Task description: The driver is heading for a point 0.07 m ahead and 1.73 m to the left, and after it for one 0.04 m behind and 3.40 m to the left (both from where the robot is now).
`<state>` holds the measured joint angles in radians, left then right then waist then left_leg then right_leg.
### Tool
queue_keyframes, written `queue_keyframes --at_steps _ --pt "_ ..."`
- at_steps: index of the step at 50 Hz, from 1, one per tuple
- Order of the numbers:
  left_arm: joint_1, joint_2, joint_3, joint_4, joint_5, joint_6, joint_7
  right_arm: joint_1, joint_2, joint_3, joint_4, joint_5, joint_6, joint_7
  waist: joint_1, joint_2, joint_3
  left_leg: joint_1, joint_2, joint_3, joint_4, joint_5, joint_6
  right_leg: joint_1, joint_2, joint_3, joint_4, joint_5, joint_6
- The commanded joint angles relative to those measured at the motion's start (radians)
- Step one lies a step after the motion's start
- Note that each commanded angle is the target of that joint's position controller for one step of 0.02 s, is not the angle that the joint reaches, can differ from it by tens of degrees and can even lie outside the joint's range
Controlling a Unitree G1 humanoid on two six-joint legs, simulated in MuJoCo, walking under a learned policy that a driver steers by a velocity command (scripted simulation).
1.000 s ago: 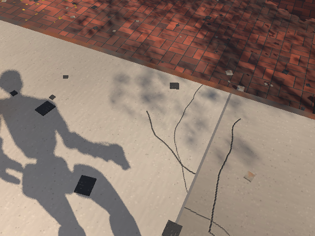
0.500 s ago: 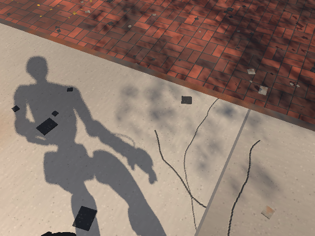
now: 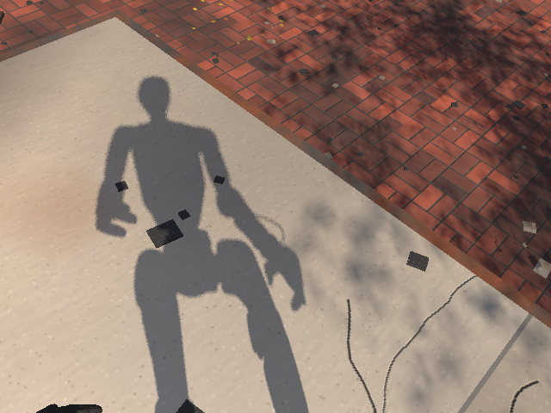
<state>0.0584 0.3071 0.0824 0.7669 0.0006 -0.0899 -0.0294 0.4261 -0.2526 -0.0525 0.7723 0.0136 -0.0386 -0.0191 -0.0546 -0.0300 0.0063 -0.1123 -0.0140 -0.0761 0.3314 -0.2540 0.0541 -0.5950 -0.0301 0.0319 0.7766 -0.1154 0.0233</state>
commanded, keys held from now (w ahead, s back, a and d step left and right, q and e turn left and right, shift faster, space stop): w+q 0.06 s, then q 0.40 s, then w+q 0.54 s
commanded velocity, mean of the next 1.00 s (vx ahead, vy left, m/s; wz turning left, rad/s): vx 0.30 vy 0.00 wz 0.59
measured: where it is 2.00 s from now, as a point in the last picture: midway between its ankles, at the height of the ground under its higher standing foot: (102, 333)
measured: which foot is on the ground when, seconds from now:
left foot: down 0.00-0.22, up 0.24-0.66, down 0.68-1.00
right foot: up 0.00-0.18, down 0.20-0.68, up 0.70-1.00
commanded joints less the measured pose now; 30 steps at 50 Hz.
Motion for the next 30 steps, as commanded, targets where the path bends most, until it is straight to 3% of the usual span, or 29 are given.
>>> queue_keyframes --at_steps 1,4,7,9,10,11,12,13,14,15,16,18,20,23,24,27,30 --pt "-0.173 0.027 -0.004 -0.099 -0.008 -0.018 -0.008 -0.008 -0.203 -0.058 -0.066 0.004 -0.015 -0.018 -0.009 0.139 0.029 0.024 0.176 -0.177 -0.129 0.174 0.146 -0.042 0.033 -0.004 -0.169 0.13 0.023" --pt "-0.23 0.034 -0.008 -0.127 -0.013 -0.022 -0.017 0.021 -0.209 -0.064 -0.052 0.01 -0.007 -0.02 -0.027 0.148 0.063 0.003 0.183 -0.201 -0.094 0.21 0.136 0.006 0.046 0.003 -0.255 0.152 0.019" --pt "-0.179 0.076 0.008 -0.124 -0.004 -0.029 -0.015 0.003 -0.221 -0.074 -0.058 0.012 0.013 -0.029 0.004 0.182 0.031 0.025 0.182 -0.238 0.018 0.381 0.089 0.116 0.064 0.015 -0.303 0.135 -0.008" --pt "-0.051 0.112 0.025 -0.088 0.006 -0.034 -0.005 -0.05 -0.204 -0.071 -0.087 0.012 0.02 -0.031 0.068 0.191 -0.039 0.024 0.138 -0.24 0.158 0.534 0.047 0.284 0.072 -0.005 -0.354 0.159 -0.045" --pt "0.052 0.144 0.036 -0.07 0.022 -0.038 0.002 -0.075 -0.17 -0.06 -0.111 0.008 0.018 -0.027 0.118 0.162 -0.134 -0.034 0.076 -0.216 0.318 0.512 0.007 0.476 0.005 0.027 -0.364 0.275 -0.085" --pt "0.185 0.213 0.044 -0.062 0.04 -0.033 0.012 -0.069 -0.099 -0.036 -0.148 -0.02 0.017 -0.027 0.146 -0.021 -0.305 -0.221 -0.016 -0.152 0.62 0.125 -0.043 0.783 -0.211 0.22 -0.283 0.572 -0.146" --pt "0.182 0.232 0.045 -0.048 0.034 -0.01 0.004 0.179 -0.054 -0.022 -0.144 0.002 0.017 -0.018 0.028 -0.34 -0.469 -0.467 -0.108 -0.118 0.909 -0.518 -0.084 1.008 -0.462 0.598 -0.311 0.636 -0.337" --pt "0.122 0.144 0.026 -0.075 0.013 0.007 0.006 0.172 -0.179 -0.049 -0.099 0.019 0.027 -0.018 0.042 -0.198 -0.398 -0.514 -0.016 -0.137 1.006 -0.413 -0.103 0.89 -0.413 0.563 -0.367 0.406 -0.317" --pt "0.07 0.074 0.007 -0.09 0.005 0.019 0.014 0.035 -0.228 -0.064 -0.118 0.022 0.04 -0.021 0.07 -0.12 -0.244 -0.553 0.016 -0.076 1.002 -0.344 -0.112 0.75 -0.346 0.376 -0.389 0.327 -0.271" --pt "0.018 0.058 -0.003 -0.086 0.009 0.03 0.018 -0.019 -0.226 -0.068 -0.124 0.015 0.054 -0.029 0.054 -0.056 -0.169 -0.53 0.05 -0.047 0.968 -0.291 -0.122 0.618 -0.291 0.274 -0.413 0.303 -0.248" --pt "-0.012 0.051 -0.005 -0.079 0.012 0.037 0.021 -0.041 -0.22 -0.072 -0.136 0.005 0.068 -0.034 0.039 -0.061 -0.114 -0.499 0.074 -0.035 0.936 -0.26 -0.127 0.507 -0.261 0.211 -0.438 0.281 -0.244" --pt "-0.037 0.08 0.004 -0.058 0.028 0.035 0.027 -0.033 -0.159 -0.06 -0.15 0.008 0.087 -0.033 0.015 -0.104 -0.067 -0.401 0.085 0.006 0.859 -0.215 -0.127 0.357 -0.227 0.106 -0.506 0.261 -0.251" --pt "-0.032 0.104 0.013 -0.042 0.023 0.03 0.034 -0.074 -0.131 -0.049 -0.178 0.003 0.086 -0.032 0.025 -0.101 -0.07 -0.412 0.099 0.018 0.768 -0.176 -0.128 0.377 -0.255 0.071 -0.528 0.332 -0.282" --pt "-0.046 0.128 0.02 -0.035 0.011 0.044 0.044 -0.124 -0.132 -0.043 -0.204 -0.001 0.084 -0.016 0.033 -0.073 -0.11 -0.377 0.118 0.026 0.637 -0.065 -0.117 0.418 -0.281 0.016 -0.536 0.324 -0.287" --pt "-0.045 0.136 0.022 -0.033 0.008 0.05 0.043 -0.135 -0.13 -0.041 -0.207 0.002 0.083 -0.008 0.037 -0.069 -0.114 -0.351 0.121 0.038 0.596 -0.033 -0.108 0.405 -0.279 -0.006 -0.555 0.215 -0.278" --pt "-0.029 0.174 0.032 -0.022 -0.013 0.054 0.032 -0.181 -0.147 -0.042 -0.22 0.006 0.082 0.014 0.052 -0.087 -0.073 -0.306 0.112 0.079 0.482 -0.02 -0.071 0.385 -0.278 -0.022 -0.604 -0.108 -0.244" --pt "0.009 0.198 0.039 -0.003 -0.031 0.055 0.018 -0.214 -0.159 -0.046 -0.226 0.005 0.075 0.028 0.059 -0.069 -0.041 -0.279 0.098 0.113 0.357 -0.07 -0.031 0.436 -0.3 -0.023 -0.587 -0.231 -0.215"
